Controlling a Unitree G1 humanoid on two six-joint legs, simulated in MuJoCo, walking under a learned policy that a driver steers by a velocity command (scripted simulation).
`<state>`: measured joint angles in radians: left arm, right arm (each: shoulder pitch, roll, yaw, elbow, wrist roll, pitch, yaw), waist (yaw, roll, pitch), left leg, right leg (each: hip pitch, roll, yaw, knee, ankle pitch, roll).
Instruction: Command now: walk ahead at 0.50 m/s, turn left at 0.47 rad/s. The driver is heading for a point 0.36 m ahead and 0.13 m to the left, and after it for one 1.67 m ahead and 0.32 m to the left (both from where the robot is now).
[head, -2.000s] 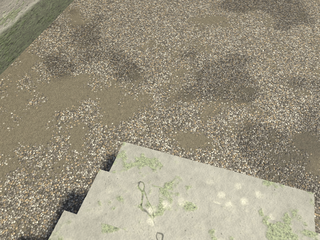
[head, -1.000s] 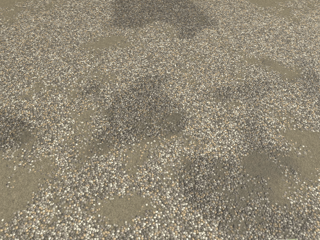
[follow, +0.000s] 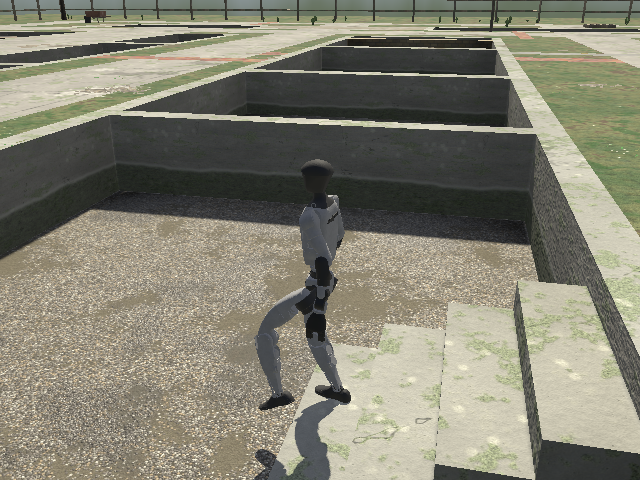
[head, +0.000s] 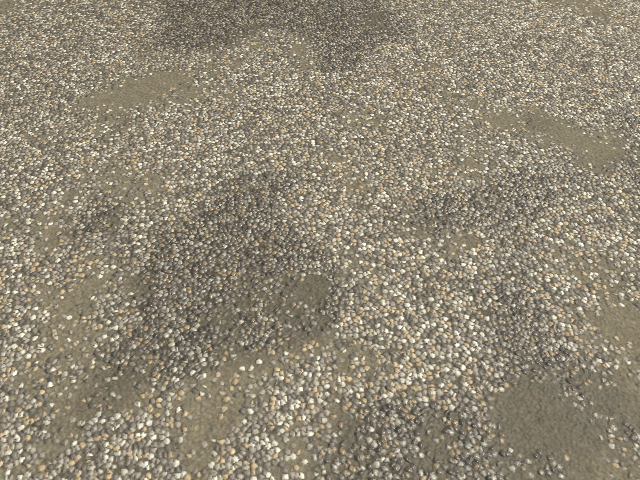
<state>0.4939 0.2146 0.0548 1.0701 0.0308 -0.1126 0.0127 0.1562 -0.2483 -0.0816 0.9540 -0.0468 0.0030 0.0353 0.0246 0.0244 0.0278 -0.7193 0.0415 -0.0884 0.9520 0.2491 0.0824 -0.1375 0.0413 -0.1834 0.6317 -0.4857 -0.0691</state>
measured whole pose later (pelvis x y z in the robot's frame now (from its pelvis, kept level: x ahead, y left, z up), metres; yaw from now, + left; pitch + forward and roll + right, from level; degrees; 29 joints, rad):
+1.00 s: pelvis +0.36 +0.06 -0.16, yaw +27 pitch +0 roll +0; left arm 0.25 0.22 0.05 0.86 0.02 0.03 -0.01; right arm 0.21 -0.22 -0.03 0.84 -0.03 0.04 0.01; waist 0.03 0.00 0.02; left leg -0.24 -0.03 -0.01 0.54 -0.30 0.04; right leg -0.36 0.00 -0.04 0.52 -0.16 -0.03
